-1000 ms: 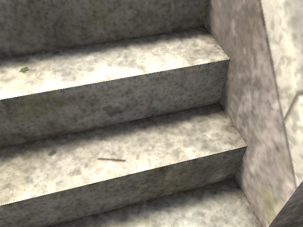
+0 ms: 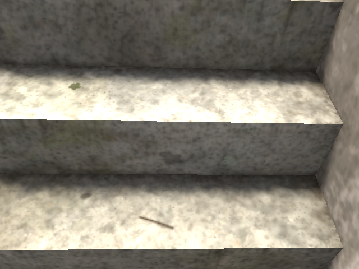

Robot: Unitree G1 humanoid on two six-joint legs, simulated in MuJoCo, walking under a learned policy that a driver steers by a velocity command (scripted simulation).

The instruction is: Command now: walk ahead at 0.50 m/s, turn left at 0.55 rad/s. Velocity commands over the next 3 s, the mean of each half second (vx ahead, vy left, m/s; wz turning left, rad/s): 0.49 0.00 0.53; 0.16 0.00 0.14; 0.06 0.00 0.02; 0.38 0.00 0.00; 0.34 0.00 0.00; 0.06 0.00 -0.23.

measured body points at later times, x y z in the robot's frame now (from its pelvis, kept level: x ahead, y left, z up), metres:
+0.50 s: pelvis +0.15 -0.03 +0.11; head +0.18 -0.03 +0.56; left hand +0.27 +0.23 +0.02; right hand +0.32 -0.26 -0.01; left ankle +0.01 +0.08 -0.46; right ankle +0.25 -0.10 -0.50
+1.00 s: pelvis +0.28 +0.05 +0.22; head +0.29 +0.06 +0.67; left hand +0.31 +0.32 +0.09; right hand +0.44 -0.15 +0.09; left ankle +0.27 +0.16 -0.50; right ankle +0.25 -0.11 -0.50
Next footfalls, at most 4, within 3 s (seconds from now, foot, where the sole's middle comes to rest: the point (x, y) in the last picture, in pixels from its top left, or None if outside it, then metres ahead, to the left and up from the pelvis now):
0.38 right None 0.29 -0.10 -0.54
0.86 left None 0.31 0.17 -0.54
2.22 right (173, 200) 0.56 0.01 -0.31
2.60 left None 0.34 0.20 -0.29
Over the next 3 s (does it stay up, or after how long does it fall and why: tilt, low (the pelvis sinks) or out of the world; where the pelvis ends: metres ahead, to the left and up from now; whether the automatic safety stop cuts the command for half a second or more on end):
stays up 0.31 0.09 0.23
